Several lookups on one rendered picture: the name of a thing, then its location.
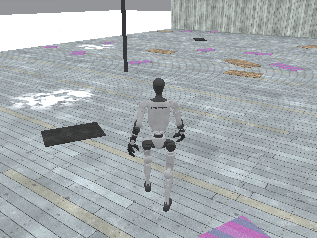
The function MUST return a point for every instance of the robot right upper arm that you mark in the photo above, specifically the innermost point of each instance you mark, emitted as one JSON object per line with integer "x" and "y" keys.
{"x": 176, "y": 112}

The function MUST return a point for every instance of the robot right thigh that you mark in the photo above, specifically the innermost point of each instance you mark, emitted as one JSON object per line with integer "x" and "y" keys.
{"x": 170, "y": 156}

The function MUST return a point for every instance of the right robot hand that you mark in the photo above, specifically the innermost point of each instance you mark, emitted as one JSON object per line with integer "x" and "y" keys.
{"x": 177, "y": 135}

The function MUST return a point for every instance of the left robot forearm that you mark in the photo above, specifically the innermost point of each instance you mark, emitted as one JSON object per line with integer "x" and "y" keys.
{"x": 134, "y": 134}

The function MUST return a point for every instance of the left robot hand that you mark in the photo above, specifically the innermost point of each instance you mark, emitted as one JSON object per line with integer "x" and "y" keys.
{"x": 130, "y": 150}

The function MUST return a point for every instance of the robot head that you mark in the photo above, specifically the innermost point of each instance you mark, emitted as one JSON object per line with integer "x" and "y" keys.
{"x": 158, "y": 87}

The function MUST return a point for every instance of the robot left upper arm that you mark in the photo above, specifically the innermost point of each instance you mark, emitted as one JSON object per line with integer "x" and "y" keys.
{"x": 140, "y": 113}

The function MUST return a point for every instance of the right robot forearm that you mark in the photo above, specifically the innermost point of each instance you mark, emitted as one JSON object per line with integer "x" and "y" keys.
{"x": 181, "y": 128}

